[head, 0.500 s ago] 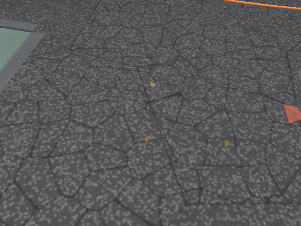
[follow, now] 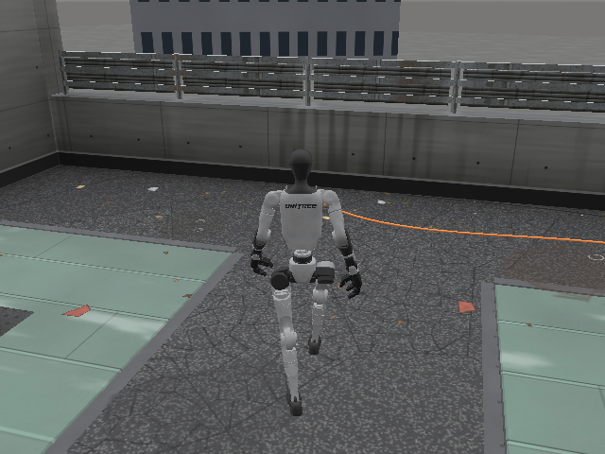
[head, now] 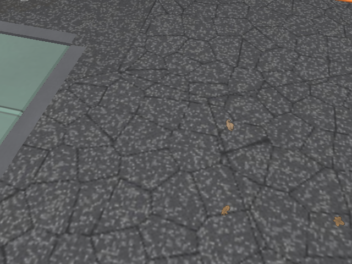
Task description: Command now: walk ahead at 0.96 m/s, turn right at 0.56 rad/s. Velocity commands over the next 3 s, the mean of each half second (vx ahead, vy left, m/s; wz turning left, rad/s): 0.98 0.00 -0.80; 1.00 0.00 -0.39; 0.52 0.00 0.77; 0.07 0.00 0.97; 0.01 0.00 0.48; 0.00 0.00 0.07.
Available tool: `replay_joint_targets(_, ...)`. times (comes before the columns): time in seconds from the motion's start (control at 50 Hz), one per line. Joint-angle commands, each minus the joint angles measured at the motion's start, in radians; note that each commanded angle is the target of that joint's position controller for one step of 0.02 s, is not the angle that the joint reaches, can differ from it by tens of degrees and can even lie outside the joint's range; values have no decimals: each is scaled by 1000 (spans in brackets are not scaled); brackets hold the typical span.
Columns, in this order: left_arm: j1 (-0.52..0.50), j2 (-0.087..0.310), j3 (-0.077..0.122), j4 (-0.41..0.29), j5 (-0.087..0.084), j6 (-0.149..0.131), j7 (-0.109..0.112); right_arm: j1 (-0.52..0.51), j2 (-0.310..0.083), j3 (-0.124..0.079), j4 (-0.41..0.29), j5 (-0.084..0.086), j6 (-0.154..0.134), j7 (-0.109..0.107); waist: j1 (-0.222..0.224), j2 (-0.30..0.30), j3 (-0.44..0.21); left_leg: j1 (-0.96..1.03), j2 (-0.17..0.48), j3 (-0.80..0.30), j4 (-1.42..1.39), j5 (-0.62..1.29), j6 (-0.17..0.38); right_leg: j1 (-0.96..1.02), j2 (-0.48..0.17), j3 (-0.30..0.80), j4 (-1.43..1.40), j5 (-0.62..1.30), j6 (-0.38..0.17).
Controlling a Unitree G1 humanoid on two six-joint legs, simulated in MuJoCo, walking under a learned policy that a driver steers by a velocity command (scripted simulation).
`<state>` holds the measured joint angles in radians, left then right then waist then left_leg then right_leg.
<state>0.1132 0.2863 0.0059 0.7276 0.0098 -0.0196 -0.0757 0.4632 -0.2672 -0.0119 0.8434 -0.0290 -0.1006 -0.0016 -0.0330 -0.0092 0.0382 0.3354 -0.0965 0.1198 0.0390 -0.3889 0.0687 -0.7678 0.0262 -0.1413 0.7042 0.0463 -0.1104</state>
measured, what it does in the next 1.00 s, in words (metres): walks ahead, turning right: right foot, then left foot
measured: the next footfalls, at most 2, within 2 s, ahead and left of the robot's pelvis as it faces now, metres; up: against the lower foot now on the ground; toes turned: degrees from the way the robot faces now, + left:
right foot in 0.06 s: +0.25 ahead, -0.02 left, +0.00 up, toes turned -5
left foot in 0.48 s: +0.72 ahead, +0.06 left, +0.00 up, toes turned -28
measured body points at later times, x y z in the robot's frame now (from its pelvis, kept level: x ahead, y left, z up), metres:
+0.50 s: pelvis +0.49 -0.01 +0.00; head +0.53 -0.03 +0.45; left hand +0.57 +0.29 -0.11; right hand +0.67 -0.30 -0.04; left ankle +0.68 +0.07 -0.71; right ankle +0.23 -0.02 -0.67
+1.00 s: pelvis +0.88 -0.24 +0.01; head +0.90 -0.26 +0.46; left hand +1.18 -0.19 -0.08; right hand +0.67 -0.39 -0.13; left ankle +0.79 +0.01 -0.59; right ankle +0.88 -0.33 -0.71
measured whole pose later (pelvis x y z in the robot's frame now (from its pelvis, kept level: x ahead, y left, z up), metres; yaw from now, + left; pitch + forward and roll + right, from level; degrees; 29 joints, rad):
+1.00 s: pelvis +0.88 -0.24 +0.01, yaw -36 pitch +1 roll +1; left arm 0.07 0.25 -0.01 0.71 0.06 -0.07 -0.02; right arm 0.51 -0.23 -0.01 0.93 0.01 -0.07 0.01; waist -0.09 -0.01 0.04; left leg -0.20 0.05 -0.01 1.20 -0.31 0.08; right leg -0.44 0.01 -0.10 0.66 -0.25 -0.07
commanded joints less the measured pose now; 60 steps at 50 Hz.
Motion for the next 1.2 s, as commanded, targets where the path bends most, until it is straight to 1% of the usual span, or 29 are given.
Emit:
replay_joint_targets(0.02,212,137,36,10,-5,-4,17,-84,-232,-61,-58,-27,8,-41,186,156,-120,-144,286,64,411,1728,-76,446,126,-64,15,-89,-57)
replay_joint_targets(0.06,623,222,88,128,-5,-3,38,-234,-270,-80,-91,-28,39,-46,411,106,-211,-349,224,76,1133,1505,-65,807,83,79,-127,-193,-150)
replay_joint_targets(0.08,570,221,87,157,-9,6,54,-295,-73,-25,-114,-41,15,-15,293,-116,-91,-754,50,17,1485,237,-29,901,-18,256,-45,-281,-161)
replay_joint_targets(0.1,409,285,106,107,9,13,58,-199,-17,-7,-213,5,-5,4,120,-338,-187,-1156,-59,-169,1745,-94,-93,1099,-203,876,-252,-373,-387)
replay_joint_targets(0.12,364,240,109,68,4,7,57,-207,-88,6,-222,-14,-33,6,131,-116,-195,-1198,19,-272,1652,5,-51,1071,-251,1020,-445,-526,-372)
replay_joint_targets(0.16,322,145,90,86,8,-6,63,-275,-130,7,-217,-28,-42,9,55,133,-16,-1099,112,-258,1426,97,-42,760,-200,862,-515,-517,-281)
replay_joint_targets(0.22,299,143,76,93,-1,-49,72,-293,-98,27,-238,-61,23,13,-17,117,75,-992,182,-217,1224,57,-101,471,-87,656,-539,-353,-245)
replay_joint_targets(0.28,305,161,86,84,-9,-67,70,-485,-77,46,-320,-39,32,27,41,55,123,-904,198,-134,895,249,-139,323,-15,545,-595,-184,-211)
replay_joint_targets(0.4,372,203,113,105,-21,-61,69,-585,-74,44,-360,-7,20,21,138,-41,6,-736,98,-107,500,486,-101,598,-20,529,-445,313,-94)
replay_joint_targets(0.44,339,246,123,95,-10,-64,73,-428,-153,8,-317,-3,12,0,56,-51,-123,-517,51,-130,468,361,-81,664,-23,541,-213,542,-46)
replay_joint_targets(0.46,276,280,130,81,-6,-69,68,-242,-197,-16,-272,4,7,-14,-62,-54,-215,-315,79,-150,463,301,-69,608,-5,536,-4,511,-29)
replay_joint_targets(0.48,220,226,118,58,2,-84,66,-4,-266,-51,-219,-10,2,-35,-171,-18,-327,-64,201,-241,522,92,-44,464,30,490,268,319,-23)
replay_joint_targets(0.5,229,33,70,17,-10,-90,73,117,-319,-69,-188,-52,2,-48,-150,238,-405,161,498,-581,467,-168,-13,187,111,378,591,-564,-22)
replay_joint_targets(0.52,323,55,52,-38,-45,-78,72,-4,-355,-87,-198,-47,12,-33,-38,445,-498,150,611,-1067,254,-334,84,23,98,299,750,-531,-14)
replay_joint_targets(0.54,222,134,62,0,-12,-55,78,-137,-217,-69,-228,-37,19,-25,-47,215,-307,-23,522,-900,218,-448,72,-23,5,267,741,-392,-17)
replay_joint_targets(0.58,126,134,69,-8,13,-31,48,-171,-123,-46,-191,-34,21,-16,-29,46,-130,-253,433,-567,224,-96,39,15,-56,233,658,-309,4)
replay_joint_targets(0.66,29,33,37,-90,28,16,7,-71,-54,-30,-68,7,-11,3,19,91,-22,-373,372,-246,174,243,-13,-36,-126,213,626,-284,8)
replay_joint_targets(0.74,-86,36,7,-168,32,6,-6,-84,-89,-30,-39,-10,-40,14,58,79,65,-510,322,-76,62,430,12,18,-87,220,357,-122,10)
replay_joint_targets(0.82,-211,41,-16,-188,29,-20,-19,20,-185,-37,27,10,-27,14,38,45,125,-490,320,-13,-24,829,55,265,-12,34,6,-75,-29)
replay_joint_targets(0.86,-136,81,-4,-156,48,-30,4,40,-249,-47,59,13,-15,5,101,97,36,-361,341,-14,169,1303,58,419,43,15,-39,-169,-48)
replay_joint_targets(0.9,241,170,41,-38,60,-38,42,-6,-278,-50,58,19,3,-7,296,126,-167,-480,317,-25,668,1244,42,863,23,108,-134,-201,-70)
replay_joint_targets(0.92,357,267,71,-1,77,-41,67,26,-173,-29,26,12,3,2,273,2,-306,-704,219,-48,1046,568,43,1118,-216,368,-130,-483,-62)
replay_joint_targets(0.94,331,315,86,-26,78,-46,75,139,-54,-9,-15,55,1,9,153,-203,-496,-975,106,-151,1403,-73,31,1297,-497,859,-271,-643,-117)
replay_joint_targets(0.96,295,256,85,-23,52,-40,76,-5,-165,-38,-33,49,8,0,196,-43,-396,-1065,132,-198,1437,36,43,1149,-459,830,-379,-635,-104)
replay_joint_targets(1.0,193,135,60,18,42,-63,73,-66,-105,-30,-34,44,17,13,102,-18,-83,-1068,206,-182,1311,143,33,837,-364,534,-449,-418,-80)
replay_joint_targets(1.06,172,58,45,53,19,-94,73,-28,-45,-31,-1,13,73,36,12,-48,-3,-984,248,-185,1254,150,9,649,-297,298,-539,-303,-36)
replay_joint_targets(1.1,167,31,38,76,0,-115,72,-123,-25,-36,-40,3,93,41,-11,-35,79,-1045,251,-150,1202,182,-12,620,-283,135,-540,126,-15)
replay_joint_targets(1.18,76,34,36,71,-10,-129,84,-238,16,-14,-103,9,70,66,-45,-62,87,-836,157,-4,742,509,-5,502,-153,-142,-489,367,32)
replay_joint_targets(1.2,25,115,57,17,-22,-113,115,-217,-34,-38,-106,75,44,57,-32,-79,22,-758,102,15,704,560,-27,537,-136,-126,-426,480,56)
Over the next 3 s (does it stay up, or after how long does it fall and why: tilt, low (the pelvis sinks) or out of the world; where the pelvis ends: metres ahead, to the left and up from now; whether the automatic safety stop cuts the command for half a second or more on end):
stays up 1.31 -0.50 0.03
